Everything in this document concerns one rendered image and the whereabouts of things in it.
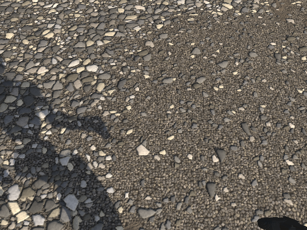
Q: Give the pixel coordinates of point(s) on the robot right hand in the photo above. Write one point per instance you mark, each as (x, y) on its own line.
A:
(284, 223)

